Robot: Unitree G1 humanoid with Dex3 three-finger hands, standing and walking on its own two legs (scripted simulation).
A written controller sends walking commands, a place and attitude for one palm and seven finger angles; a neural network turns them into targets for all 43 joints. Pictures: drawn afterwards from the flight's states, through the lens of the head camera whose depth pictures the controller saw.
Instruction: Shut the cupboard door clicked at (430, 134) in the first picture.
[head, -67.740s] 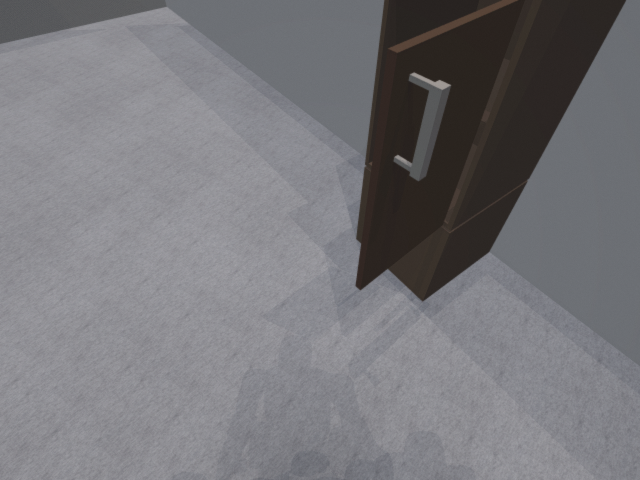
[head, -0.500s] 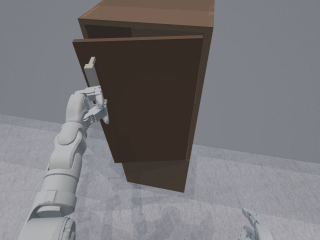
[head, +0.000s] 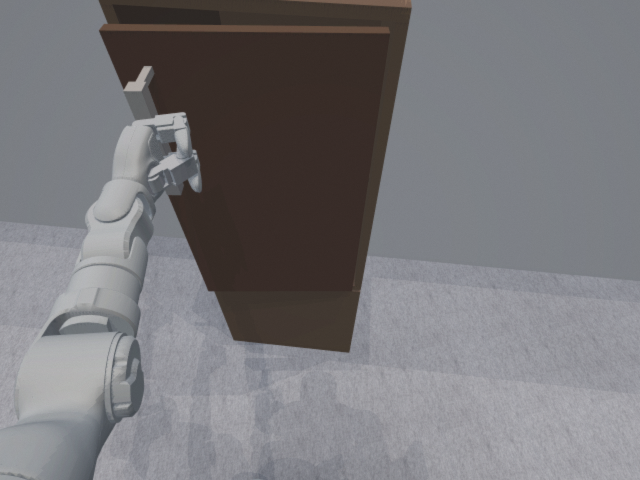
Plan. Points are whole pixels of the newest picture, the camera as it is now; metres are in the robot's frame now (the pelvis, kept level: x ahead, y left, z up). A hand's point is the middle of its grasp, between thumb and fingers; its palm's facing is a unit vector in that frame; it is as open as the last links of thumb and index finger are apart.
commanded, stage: push the door shut along its arc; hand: left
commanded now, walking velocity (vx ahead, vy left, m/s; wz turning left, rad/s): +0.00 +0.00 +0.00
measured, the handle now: (161, 135) +0.54 +0.21 +0.14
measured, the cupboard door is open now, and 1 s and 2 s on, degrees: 7 0 0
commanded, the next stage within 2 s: pull the fist back off the door in 0.86 s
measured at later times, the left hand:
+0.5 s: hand (228, 130) +0.52 +0.11 +0.16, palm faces -0.21 -0.98 +0.00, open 3.1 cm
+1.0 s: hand (234, 123) +0.54 +0.10 +0.16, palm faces -0.26 -0.97 +0.01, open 3.0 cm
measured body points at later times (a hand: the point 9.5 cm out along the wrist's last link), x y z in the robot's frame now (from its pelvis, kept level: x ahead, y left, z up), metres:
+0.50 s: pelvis +0.00 +0.00 -0.01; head +0.08 +0.00 +0.43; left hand +0.53 +0.16 +0.16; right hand -0.01 -0.28 -0.13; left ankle +0.05 +0.12 -0.72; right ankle -0.02 -0.13 -0.72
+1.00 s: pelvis -0.01 +0.00 -0.02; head +0.11 +0.01 +0.41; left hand +0.55 +0.16 +0.16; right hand -0.04 -0.28 -0.13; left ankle +0.05 +0.12 -0.72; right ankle -0.02 -0.13 -0.72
